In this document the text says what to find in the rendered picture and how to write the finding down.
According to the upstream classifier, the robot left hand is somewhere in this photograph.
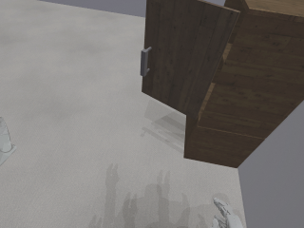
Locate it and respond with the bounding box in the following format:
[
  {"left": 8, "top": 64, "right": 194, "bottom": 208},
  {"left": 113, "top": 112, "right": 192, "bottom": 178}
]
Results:
[{"left": 0, "top": 117, "right": 17, "bottom": 165}]

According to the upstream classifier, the handle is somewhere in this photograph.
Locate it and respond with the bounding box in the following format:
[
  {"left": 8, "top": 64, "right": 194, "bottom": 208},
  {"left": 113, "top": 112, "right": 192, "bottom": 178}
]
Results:
[{"left": 140, "top": 47, "right": 152, "bottom": 77}]

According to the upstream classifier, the robot right hand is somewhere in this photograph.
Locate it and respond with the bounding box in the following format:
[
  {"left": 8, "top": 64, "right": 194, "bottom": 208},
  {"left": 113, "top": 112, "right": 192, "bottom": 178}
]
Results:
[{"left": 210, "top": 198, "right": 244, "bottom": 228}]

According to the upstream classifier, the cupboard door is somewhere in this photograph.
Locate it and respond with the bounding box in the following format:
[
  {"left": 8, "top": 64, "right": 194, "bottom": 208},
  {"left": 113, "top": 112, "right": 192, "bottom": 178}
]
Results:
[{"left": 142, "top": 0, "right": 240, "bottom": 120}]

